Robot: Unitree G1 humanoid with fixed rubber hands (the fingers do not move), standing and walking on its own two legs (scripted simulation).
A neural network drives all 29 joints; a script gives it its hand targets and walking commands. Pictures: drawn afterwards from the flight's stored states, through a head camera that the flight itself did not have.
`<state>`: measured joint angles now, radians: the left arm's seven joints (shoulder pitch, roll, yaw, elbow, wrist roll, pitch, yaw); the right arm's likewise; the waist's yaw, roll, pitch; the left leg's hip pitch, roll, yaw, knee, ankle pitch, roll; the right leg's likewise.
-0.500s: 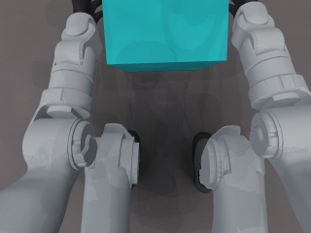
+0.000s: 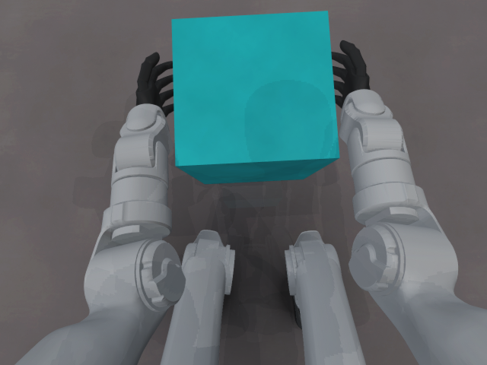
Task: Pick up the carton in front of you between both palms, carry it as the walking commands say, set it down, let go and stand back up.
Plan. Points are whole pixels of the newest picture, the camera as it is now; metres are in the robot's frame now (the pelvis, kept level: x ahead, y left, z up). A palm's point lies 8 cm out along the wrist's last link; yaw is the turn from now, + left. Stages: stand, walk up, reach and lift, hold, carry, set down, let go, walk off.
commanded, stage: reach and lift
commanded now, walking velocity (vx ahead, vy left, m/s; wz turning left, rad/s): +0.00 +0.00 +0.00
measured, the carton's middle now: (252, 117) +0.51 +0.01 -0.13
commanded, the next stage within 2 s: none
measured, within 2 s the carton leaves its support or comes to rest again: neither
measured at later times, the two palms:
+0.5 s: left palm (104, 81) +0.47 +0.15 +0.09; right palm (416, 69) +0.48 -0.14 +0.09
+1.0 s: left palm out of the picture +0.42 +0.15 +0.24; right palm out of the picture +0.42 -0.15 +0.24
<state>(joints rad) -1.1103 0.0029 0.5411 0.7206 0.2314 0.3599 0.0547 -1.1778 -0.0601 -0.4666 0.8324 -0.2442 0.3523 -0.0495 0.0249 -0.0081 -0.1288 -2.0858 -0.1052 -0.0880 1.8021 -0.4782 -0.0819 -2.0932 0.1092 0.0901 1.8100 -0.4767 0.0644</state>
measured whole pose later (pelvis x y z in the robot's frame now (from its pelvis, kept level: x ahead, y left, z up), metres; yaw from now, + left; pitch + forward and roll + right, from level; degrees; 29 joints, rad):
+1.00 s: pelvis +0.10 +0.00 +0.26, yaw +0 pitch +16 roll +0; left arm -0.37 -0.14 0.33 0.53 0.21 0.35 0.04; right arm -0.38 0.13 -0.32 0.56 -0.20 0.36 -0.05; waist 0.01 0.00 -0.18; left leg -0.75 -0.06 -0.14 0.82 -0.35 -0.03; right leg -0.75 0.07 0.14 0.82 -0.35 0.02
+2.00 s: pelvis +0.11 +0.00 +0.31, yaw +0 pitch -4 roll +0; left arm -0.28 -0.16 0.25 0.32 0.28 0.65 -0.01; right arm -0.28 0.15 -0.25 0.32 -0.28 0.66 0.00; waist 0.00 0.00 -0.01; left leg -0.12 -0.04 -0.14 0.39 -0.21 -0.01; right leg -0.12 0.04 0.14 0.40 -0.21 0.01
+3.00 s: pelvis +0.10 +0.00 +0.31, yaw +0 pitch -7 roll +0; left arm -0.29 -0.16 0.24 0.25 0.28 0.75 -0.02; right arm -0.29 0.16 -0.25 0.26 -0.29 0.76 0.00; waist 0.00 0.00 0.01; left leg -0.05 -0.03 -0.13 0.37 -0.19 -0.01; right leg -0.05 0.03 0.13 0.37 -0.19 0.01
